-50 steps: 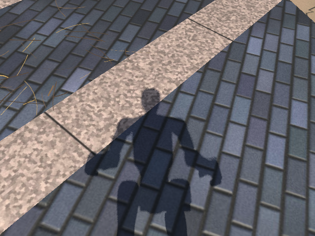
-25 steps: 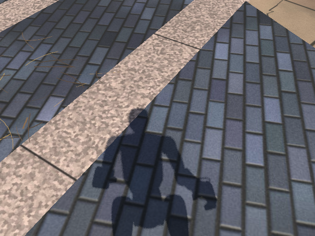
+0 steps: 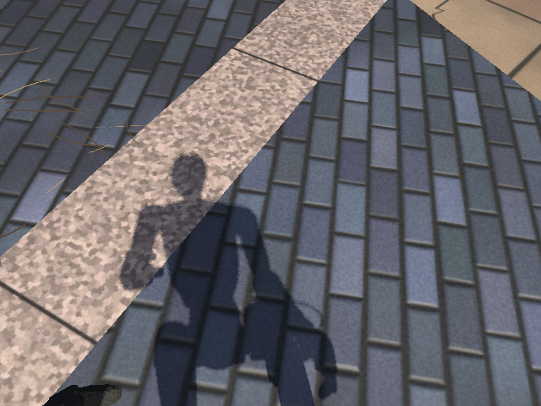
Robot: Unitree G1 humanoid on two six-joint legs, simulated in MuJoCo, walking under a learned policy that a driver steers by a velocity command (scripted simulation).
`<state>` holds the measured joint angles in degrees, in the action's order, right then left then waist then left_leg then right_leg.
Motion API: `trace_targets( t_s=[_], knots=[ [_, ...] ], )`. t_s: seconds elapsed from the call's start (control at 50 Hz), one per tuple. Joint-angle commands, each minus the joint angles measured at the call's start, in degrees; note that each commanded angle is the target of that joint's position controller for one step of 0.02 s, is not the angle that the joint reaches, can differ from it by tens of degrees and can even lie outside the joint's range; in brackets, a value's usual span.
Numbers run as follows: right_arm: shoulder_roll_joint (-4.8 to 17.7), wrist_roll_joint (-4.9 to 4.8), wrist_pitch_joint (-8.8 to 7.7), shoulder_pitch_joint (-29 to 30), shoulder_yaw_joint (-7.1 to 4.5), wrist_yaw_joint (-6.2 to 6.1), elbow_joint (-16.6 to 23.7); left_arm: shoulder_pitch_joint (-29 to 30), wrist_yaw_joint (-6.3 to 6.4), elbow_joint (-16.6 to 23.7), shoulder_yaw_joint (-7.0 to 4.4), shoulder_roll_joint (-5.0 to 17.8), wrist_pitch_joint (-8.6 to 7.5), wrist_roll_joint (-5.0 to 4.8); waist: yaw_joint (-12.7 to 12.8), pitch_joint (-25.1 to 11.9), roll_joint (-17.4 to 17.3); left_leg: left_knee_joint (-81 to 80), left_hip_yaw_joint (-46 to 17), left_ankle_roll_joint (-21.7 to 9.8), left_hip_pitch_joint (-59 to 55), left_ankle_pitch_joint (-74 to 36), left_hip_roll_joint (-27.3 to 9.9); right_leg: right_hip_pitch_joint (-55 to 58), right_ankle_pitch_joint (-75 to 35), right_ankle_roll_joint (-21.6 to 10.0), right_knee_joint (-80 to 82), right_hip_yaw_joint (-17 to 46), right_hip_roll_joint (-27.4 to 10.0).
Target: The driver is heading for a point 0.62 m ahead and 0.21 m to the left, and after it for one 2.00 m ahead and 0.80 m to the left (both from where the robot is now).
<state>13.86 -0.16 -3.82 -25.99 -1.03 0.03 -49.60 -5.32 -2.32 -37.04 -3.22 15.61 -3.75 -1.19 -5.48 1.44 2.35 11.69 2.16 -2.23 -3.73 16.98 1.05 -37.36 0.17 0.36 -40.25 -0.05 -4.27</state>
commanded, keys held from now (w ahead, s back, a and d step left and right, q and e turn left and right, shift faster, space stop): w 0.04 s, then w+q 0.72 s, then q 0.24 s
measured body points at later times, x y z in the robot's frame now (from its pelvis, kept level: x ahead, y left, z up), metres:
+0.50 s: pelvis +0.29 -0.03 +0.00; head +0.31 -0.02 +0.45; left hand +0.27 +0.26 -0.13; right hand +0.50 -0.26 -0.09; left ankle +0.41 +0.16 -0.68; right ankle +0.25 -0.14 -0.74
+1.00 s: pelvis +0.53 +0.09 +0.00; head +0.57 +0.13 +0.45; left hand +0.60 +0.42 -0.10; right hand +0.75 -0.13 -0.09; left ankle +0.50 +0.15 -0.74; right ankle +0.75 +0.00 -0.68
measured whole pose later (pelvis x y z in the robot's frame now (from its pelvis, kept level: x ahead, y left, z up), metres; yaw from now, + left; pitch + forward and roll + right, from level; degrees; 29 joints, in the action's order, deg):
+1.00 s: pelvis +0.53 +0.09 +0.00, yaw +29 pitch +2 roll -1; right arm 17.2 -0.8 -0.8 -16.1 -4.2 -0.9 -38.8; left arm -1.9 0.2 -40.9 -2.8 17.6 -4.1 0.7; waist -2.9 4.2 1.7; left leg 22.9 -6.2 -4.4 13.1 11.3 6.0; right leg -37.6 6.3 4.2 -43.8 5.6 -2.9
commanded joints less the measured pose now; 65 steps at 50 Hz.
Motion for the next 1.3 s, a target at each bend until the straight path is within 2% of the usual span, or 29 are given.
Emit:
trace_targets(
  t_s=[0.02,0.1,0.14,0.16,0.18,0.2,0.22,0.26,0.3,0.38,0.48,0.58,0.64,0.68,0.7,0.72,0.74,0.76,0.8,0.82,0.9,1.04,1.12,1.14,1.16,1.18,1.2,1.22,1.3],
  knots=[
    [11.2,-0.52,-0.29,-1.7,-2.69,-0.50,1.8,11.0,-0.96,6.7,0.19,1.8,-1.59,-0.41,-0.8,6.5,-7.6,-5.2,-6.3,-8.1,4.4,-18.8,-13.4,0.3,-4.1,-0.4,6.8,-2.3,2.2],
    [12.7,-1.13,0.46,-1.3,-3.57,-0.73,1.0,9.4,-1.29,7.0,-0.94,4.8,-2.28,-0.13,3.3,3.9,-8.7,2.6,-7.5,-6.6,-1.8,-38.9,-15.8,6.1,1.9,-3.9,10.8,-1.7,4.5],
    [13.6,-0.82,1.09,0.7,-3.86,-1.01,1.5,-4.7,-0.04,3.5,-3.06,8.8,-2.04,-0.05,11.5,-6.1,-9.5,18.8,-5.5,-4.4,1.4,-53.6,-13.0,26.1,1.3,-6.8,12.2,-3.3,6.7],
    [11.3,0.22,0.97,1.5,-3.01,-1.13,3.2,-16.2,0.97,1.0,-4.01,11.8,-1.60,0.72,16.0,-15.1,-6.6,34.9,-5.4,-2.7,15.0,-38.1,-10.5,46.9,1.8,-9.8,8.1,6.0,-2.5],
    [1.2,0.14,0.03,-8.0,-0.29,-0.64,4.5,-18.7,0.89,-0.2,-4.66,16.8,-1.64,1.88,9.8,-26.4,11.3,56.8,-5.7,0.8,36.6,11.0,0.5,67.3,13.9,-18.7,12.5,34.6,-19.2],
    [8.1,-1.99,-0.91,-4.9,-1.82,-0.29,3.3,-18.9,0.96,-0.2,-3.39,10.6,-1.52,1.69,12.8,-27.0,9.7,64.5,-12.2,1.0,41.9,14.8,-0.1,63.3,24.8,-18.7,21.9,43.8,-19.9],
    [11.5,-3.43,-1.09,2.7,-3.15,-0.32,5.7,-14.4,1.29,-0.6,-2.40,7.9,-1.53,1.17,12.3,-14.3,6.7,65.8,-10.4,0.9,46.3,10.5,-3.0,54.1,24.7,-15.3,23.6,33.2,-17.5],
    [9.9,-1.88,-0.90,7.3,-3.18,-0.81,6.7,-8.3,1.21,-1.7,-1.57,4.9,-1.93,1.31,8.5,-5.2,1.0,61.1,-8.5,0.9,42.5,2.2,-7.4,37.7,12.8,-12.5,26.6,19.5,-13.1],
    [7.5,-1.87,0.72,4.0,-3.28,-0.73,5.8,-5.4,0.98,-2.7,-1.55,3.7,-2.99,2.11,4.9,-3.4,3.1,58.7,-9.1,1.2,36.1,-0.7,-9.6,29.4,8.5,-12.3,30.6,12.0,-10.9],
    [5.9,-1.36,2.73,7.5,-3.26,-1.00,7.8,-4.2,1.20,-5.4,-2.33,5.4,-4.22,1.75,3.7,1.4,1.1,52.5,-9.4,2.5,40.0,-5.2,-10.6,25.1,2.4,-12.5,34.6,2.7,-10.9],
    [4.8,-1.14,1.48,16.5,-2.49,1.04,10.8,-6.5,2.17,-7.0,-2.91,8.3,-3.36,1.61,7.0,3.0,-1.1,34.9,-5.1,2.0,40.4,-20.0,-9.2,29.0,-1.8,-10.7,34.7,-6.7,-8.8],
    [5.1,-1.21,1.41,24.7,-2.25,2.85,15.5,-11.5,2.44,-9.2,-3.70,11.0,-1.17,0.23,9.9,5.0,-1.3,25.8,-1.4,-0.4,43.9,-16.3,-7.7,40.4,-6.0,-9.3,31.0,-9.5,-12.1],
    [7.8,-0.99,1.91,21.5,-3.67,3.23,16.7,-10.5,2.81,-9.1,-4.30,13.4,0.26,-0.54,6.4,0.5,1.6,24.9,3.2,-3.5,36.0,-7.2,-2.6,44.3,-30.8,-7.3,20.0,-11.8,-12.3],
    [13.2,-1.32,2.45,5.1,-6.97,2.30,13.0,-9.2,3.15,-8.5,-3.76,12.7,1.01,-0.81,-2.8,-8.4,0.6,20.6,4.3,-7.4,12.9,-9.0,2.7,36.7,-35.4,-4.2,-2.8,-14.4,-9.0],
    [19.3,-1.46,3.07,-1.3,-8.91,0.99,11.6,-11.5,3.27,-6.6,-2.20,8.0,0.47,1.03,-3.3,-13.6,-9.1,19.1,-14.2,-12.6,-5.7,-7.0,-7.8,17.6,-9.5,-1.0,-22.9,-14.8,-4.6],
    [22.2,-1.38,2.08,2.2,-8.67,1.36,13.8,-13.4,2.61,-3.8,-0.16,3.0,-1.56,1.57,2.3,-21.0,-18.2,8.6,-48.2,-23.1,-18.0,3.8,-19.7,-1.6,33.4,1.3,-39.5,-3.1,7.4],
    [16.1,-0.92,1.16,2.1,-6.87,1.97,14.6,-6.9,1.78,-3.0,-1.41,9.0,-3.34,-0.38,-1.7,-20.9,-10.0,4.3,-47.5,-20.3,-18.3,5.8,-19.8,-7.9,31.3,0.0,-41.9,6.0,4.3],
    [13.6,-0.57,0.49,3.6,-6.11,2.04,14.2,-3.9,1.40,-1.9,-1.38,9.4,-4.25,-1.62,-0.9,-13.3,-8.3,4.5,-38.8,-17.8,-11.7,2.0,-18.1,-9.9,26.6,-1.5,-38.9,5.2,2.1],
    [10.6,-0.15,0.19,11.5,-5.08,1.72,15.6,-4.1,2.47,-2.9,-1.65,9.1,-4.14,1.08,4.4,-5.4,-2.3,5.2,-26.0,-14.6,4.3,-21.8,-13.9,-3.1,20.7,-0.9,-29.4,4.7,-1.8],
    [10.8,0.57,0.19,13.1,-5.02,1.38,16.6,-5.3,2.48,-3.0,-1.88,9.6,-3.35,1.46,6.0,-5.1,-4.5,5.3,-23.8,-15.1,9.4,-31.7,-13.3,1.2,20.4,-0.1,-28.5,4.9,-2.1],
    [12.9,-0.07,0.64,13.0,-5.73,-0.25,15.8,-4.9,3.02,-2.9,-1.07,6.4,-0.91,2.29,7.1,-4.9,-3.7,6.0,-15.1,-13.7,16.8,-46.5,-9.0,4.7,14.7,3.7,-16.5,2.3,0.7],
    [12.8,-0.85,3.75,10.4,-5.90,-2.19,14.3,4.4,1.95,-0.6,-0.58,6.4,-0.39,1.38,3.6,-7.0,-8.7,12.0,-18.6,-7.9,15.6,-31.8,-6.5,11.1,0.4,4.0,5.9,3.9,6.2],
    [11.0,-0.88,4.09,14.0,-5.40,-2.49,15.8,0.0,1.85,-1.3,-1.97,8.6,-1.62,1.89,7.3,-6.5,-10.2,20.8,-24.9,-5.1,13.3,-23.6,-4.9,17.8,-2.3,0.6,17.0,4.7,5.2],
    [8.3,-0.25,3.83,13.6,-4.56,-2.39,16.9,-2.5,2.32,-1.2,-2.52,11.1,-1.93,2.87,7.5,-10.7,-5.9,29.5,-22.0,-2.6,16.8,-15.9,-1.0,27.5,-15.4,-2.5,17.1,9.8,-2.1],
    [5.0,0.57,3.70,5.0,-3.63,-2.27,16.5,-2.8,2.88,-0.5,-2.59,13.4,-1.35,4.07,3.1,-15.1,7.5,43.0,-15.7,1.2,29.1,19.3,6.4,42.1,-39.5,-10.9,14.2,23.3,-15.7],
    [9.3,-0.29,3.86,0.0,-4.18,-1.98,16.2,-5.7,2.72,-1.8,-2.88,12.5,-0.17,3.02,2.7,-19.1,14.6,54.2,-12.5,3.6,36.9,26.5,5.4,45.5,-30.4,-18.2,16.5,37.3,-23.7],
    [13.9,-0.86,4.65,2.4,-5.59,-2.10,14.8,-3.7,2.78,-0.3,-1.98,8.9,0.35,1.99,4.2,-15.2,7.2,59.8,-12.9,5.5,38.9,21.8,2.4,42.0,-20.0,-17.0,17.6,32.8,-20.0],
    [15.0,-1.04,5.73,6.8,-6.14,-2.37,15.0,-2.0,2.93,0.1,-1.38,6.9,1.03,2.02,5.1,-11.7,3.6,61.5,-11.0,6.5,40.0,17.4,1.1,38.2,-13.1,-14.3,17.8,24.9,-16.3],
    [9.2,-0.91,7.53,9.8,-4.77,-2.57,16.4,1.6,3.53,-0.6,-1.17,7.5,2.70,2.60,4.3,-5.5,5.5,54.2,-6.3,7.2,33.2,10.3,-0.5,24.5,-3.3,-12.7,23.4,11.2,-8.2]
  ],
)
